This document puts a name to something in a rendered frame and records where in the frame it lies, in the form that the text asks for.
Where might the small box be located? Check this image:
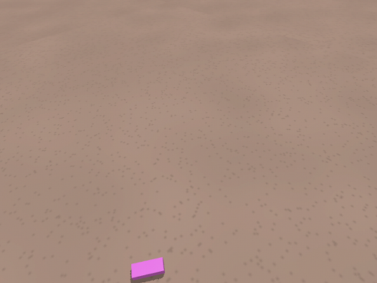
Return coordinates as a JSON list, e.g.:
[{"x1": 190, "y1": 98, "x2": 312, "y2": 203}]
[{"x1": 131, "y1": 257, "x2": 165, "y2": 280}]

